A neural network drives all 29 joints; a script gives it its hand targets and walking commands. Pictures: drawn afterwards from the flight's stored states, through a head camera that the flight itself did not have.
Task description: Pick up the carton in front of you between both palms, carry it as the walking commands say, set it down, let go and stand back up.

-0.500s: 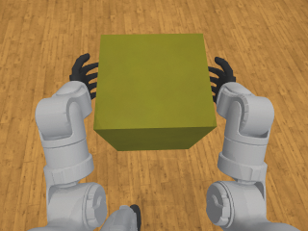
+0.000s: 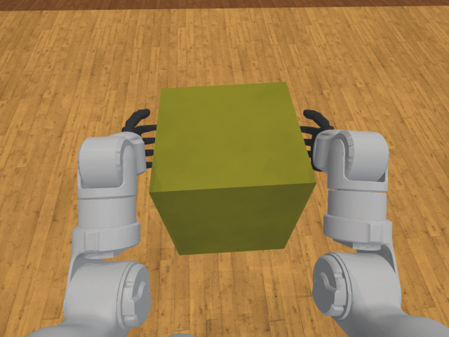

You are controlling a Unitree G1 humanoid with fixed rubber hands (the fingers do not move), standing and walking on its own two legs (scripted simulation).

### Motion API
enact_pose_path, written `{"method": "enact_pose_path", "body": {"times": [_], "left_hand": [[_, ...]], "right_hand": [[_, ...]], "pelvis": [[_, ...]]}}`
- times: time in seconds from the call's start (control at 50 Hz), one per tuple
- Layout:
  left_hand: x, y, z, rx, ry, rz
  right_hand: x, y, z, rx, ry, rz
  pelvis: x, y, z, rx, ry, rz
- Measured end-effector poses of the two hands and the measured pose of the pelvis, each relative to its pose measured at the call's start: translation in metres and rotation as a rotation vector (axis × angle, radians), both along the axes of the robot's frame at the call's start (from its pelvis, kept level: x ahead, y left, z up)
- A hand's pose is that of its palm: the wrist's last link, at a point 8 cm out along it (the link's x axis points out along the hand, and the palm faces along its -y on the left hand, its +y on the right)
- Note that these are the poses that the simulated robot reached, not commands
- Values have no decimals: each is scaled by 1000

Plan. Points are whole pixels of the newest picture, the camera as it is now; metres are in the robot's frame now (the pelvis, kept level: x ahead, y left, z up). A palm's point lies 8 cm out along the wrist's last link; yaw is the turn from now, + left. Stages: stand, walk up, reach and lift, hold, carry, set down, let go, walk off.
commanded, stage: carry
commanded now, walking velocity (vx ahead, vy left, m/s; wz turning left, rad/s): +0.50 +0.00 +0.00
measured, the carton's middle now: (228, 175) +0.39 +0.02 +0.07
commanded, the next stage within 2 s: none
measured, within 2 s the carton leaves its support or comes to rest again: neither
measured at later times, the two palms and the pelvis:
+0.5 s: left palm (183, 28) +0.71 +0.14 +0.19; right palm (319, 46) +0.66 -0.15 +0.19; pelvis +0.30 +0.04 +0.04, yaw -1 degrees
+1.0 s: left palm out of the picture +0.98 +0.19 +0.25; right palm out of the picture +1.01 -0.11 +0.25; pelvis +0.61 +0.01 +0.07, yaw +0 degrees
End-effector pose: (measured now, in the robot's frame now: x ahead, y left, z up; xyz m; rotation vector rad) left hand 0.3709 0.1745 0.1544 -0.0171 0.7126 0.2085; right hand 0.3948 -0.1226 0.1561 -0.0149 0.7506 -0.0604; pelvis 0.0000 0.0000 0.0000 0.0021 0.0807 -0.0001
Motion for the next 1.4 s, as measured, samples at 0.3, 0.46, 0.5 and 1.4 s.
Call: {"method": "enact_pose_path", "body": {"times": [0.3,0.46,0.5,1.4], "left_hand": [[207,14,26,-22,-46,-45],[310,-27,30,-32,20,-165],[335,-33,39,-43,-9,-166],[883,-38,129,-14,-52,-125]], "right_hand": [[186,12,23,-17,-54,-57],[245,-25,23,-28,9,-185],[269,-31,33,-23,-21,-199],[833,-38,126,-19,-85,-168]], "pelvis": [[194,27,9,43,-7,-9],[277,39,41,-3,0,-13],[299,37,45,-9,5,-15],[855,17,103,-21,8,-14]]}}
